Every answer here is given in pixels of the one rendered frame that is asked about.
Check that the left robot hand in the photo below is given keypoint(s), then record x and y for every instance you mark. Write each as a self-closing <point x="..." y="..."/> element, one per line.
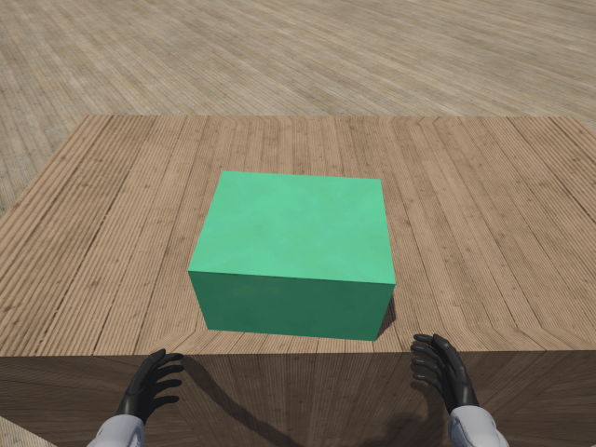
<point x="139" y="399"/>

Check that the right robot hand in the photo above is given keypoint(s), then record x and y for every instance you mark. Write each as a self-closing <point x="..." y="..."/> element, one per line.
<point x="453" y="383"/>

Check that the left robot forearm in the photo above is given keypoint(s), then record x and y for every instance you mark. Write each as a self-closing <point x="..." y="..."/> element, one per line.
<point x="122" y="430"/>

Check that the right robot forearm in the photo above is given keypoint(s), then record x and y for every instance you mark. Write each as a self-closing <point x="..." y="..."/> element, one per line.
<point x="472" y="426"/>

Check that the pedestal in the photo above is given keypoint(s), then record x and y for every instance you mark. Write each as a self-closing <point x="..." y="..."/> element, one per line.
<point x="492" y="230"/>

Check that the carton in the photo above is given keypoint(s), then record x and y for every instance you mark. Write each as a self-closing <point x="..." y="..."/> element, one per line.
<point x="294" y="255"/>

